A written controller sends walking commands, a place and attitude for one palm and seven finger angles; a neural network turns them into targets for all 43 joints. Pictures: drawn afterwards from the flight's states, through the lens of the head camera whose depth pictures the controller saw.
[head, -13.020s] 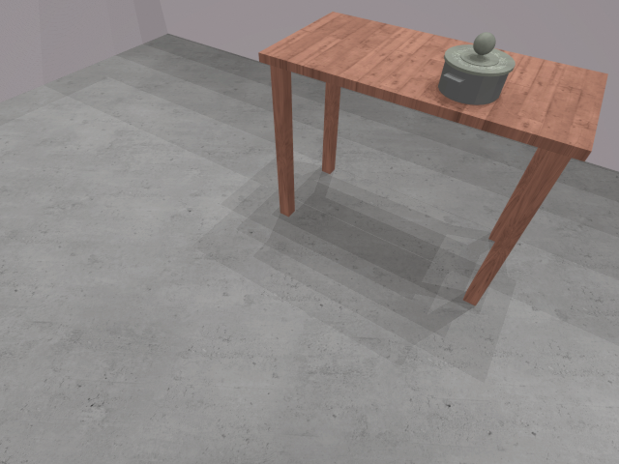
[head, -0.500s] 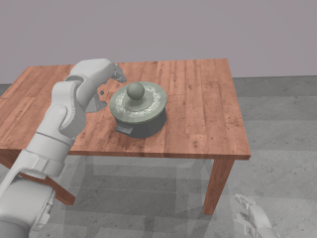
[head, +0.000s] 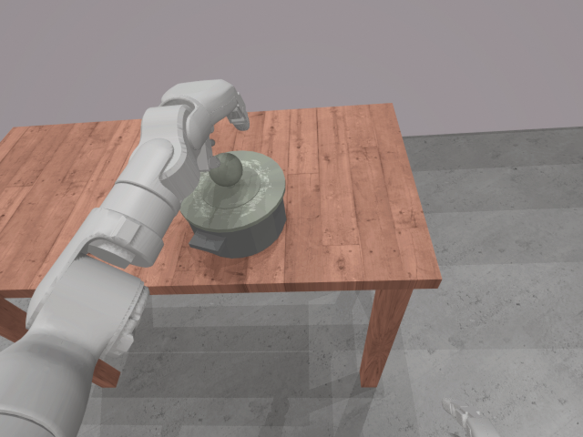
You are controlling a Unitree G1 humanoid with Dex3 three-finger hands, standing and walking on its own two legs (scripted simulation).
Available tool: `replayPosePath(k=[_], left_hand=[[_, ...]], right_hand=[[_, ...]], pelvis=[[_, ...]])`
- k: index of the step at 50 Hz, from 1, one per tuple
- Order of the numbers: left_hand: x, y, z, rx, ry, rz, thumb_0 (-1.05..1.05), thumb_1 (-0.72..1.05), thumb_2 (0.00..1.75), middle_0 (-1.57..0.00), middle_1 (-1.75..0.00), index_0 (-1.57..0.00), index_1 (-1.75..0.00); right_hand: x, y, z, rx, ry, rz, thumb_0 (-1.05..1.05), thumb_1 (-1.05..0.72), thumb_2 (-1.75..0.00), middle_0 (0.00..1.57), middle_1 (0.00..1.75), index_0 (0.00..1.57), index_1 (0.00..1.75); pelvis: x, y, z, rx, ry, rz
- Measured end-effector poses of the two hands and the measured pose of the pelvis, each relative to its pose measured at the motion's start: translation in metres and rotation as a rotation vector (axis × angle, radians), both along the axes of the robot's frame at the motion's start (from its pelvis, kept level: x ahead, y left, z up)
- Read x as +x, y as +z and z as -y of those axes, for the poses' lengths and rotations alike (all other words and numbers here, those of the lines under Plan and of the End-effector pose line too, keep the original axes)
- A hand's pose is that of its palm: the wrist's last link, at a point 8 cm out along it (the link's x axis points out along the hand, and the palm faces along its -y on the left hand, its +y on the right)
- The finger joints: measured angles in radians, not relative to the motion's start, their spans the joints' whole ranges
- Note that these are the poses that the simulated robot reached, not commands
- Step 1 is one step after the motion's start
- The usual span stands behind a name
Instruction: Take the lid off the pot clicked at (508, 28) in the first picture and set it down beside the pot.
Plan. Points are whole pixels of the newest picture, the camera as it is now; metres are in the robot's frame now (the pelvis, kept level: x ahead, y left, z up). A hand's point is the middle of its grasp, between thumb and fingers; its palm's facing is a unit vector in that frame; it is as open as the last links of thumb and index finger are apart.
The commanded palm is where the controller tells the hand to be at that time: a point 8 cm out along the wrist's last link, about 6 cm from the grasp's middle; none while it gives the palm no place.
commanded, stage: move the open hand above the knob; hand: left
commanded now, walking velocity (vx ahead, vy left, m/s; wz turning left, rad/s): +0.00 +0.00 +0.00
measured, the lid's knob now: (225, 169) +0.49 +0.11 +0.10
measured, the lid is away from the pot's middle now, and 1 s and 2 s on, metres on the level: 0.00 0.00 0.00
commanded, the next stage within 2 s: lower the open fingers around the knob in 0.90 s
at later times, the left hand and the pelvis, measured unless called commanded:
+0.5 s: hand (216, 139) +0.47 +0.10 +0.18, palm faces -0.23 -0.04 -0.97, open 10.4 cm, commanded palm +0.44 +0.12 +0.25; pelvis +0.01 -0.01 +0.00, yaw -1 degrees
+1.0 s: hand (202, 146) +0.45 +0.11 +0.18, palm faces -0.23 -0.04 -0.97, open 10.4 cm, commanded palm +0.42 +0.13 +0.25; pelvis +0.00 +0.00 +0.00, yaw +0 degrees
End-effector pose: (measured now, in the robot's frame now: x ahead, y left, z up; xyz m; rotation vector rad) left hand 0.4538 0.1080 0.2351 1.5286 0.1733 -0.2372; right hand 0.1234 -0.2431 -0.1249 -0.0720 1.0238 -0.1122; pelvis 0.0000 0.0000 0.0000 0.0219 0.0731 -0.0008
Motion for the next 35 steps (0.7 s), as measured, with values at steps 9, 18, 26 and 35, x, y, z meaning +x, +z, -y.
replayPosePath(k=[9, 18, 26, 35], left_hand=[[0.022, 0.0, 0.01, -0.017, -0.006, 0.001, 0.0, -0.37, 1.55, -0.84, -0.08, -0.84, -0.09], [0.017, -0.004, 0.009, -0.025, -0.016, 0.019, 0.0, -0.37, 1.55, -0.84, -0.08, -0.84, -0.09], [0.004, -0.002, 0.003, -0.018, 0.009, 0.028, 0.0, -0.37, 1.55, -0.84, -0.08, -0.84, -0.09], [-0.008, 0.003, 0.0, -0.008, 0.002, 0.03, 0.0, -0.37, 1.55, -0.84, -0.08, -0.84, -0.09]], right_hand=[[-0.033, -0.005, 0.016, -0.017, -0.073, -0.079, 0.01, -0.91, -0.89, 0.2, 0.3, 0.19, 0.29], [-0.016, -0.004, 0.017, 0.006, -0.064, -0.054, 0.01, -0.91, -0.89, 0.2, 0.3, 0.19, 0.29], [0.033, 0.006, 0.006, 0.032, 0.002, 0.052, 0.01, -0.91, -0.89, 0.2, 0.3, 0.19, 0.29], [0.065, 0.019, -0.008, 0.042, 0.06, 0.13, 0.01, -0.91, -0.89, 0.2, 0.3, 0.19, 0.29]], pelvis=[[0.008, 0.002, 0.003, 0.004, -0.023, -0.017], [0.015, 0.002, 0.004, 0.005, -0.025, -0.013], [0.013, 0.001, 0.005, 0.005, -0.009, -0.006], [0.01, 0.001, 0.006, 0.002, 0.009, 0.003]])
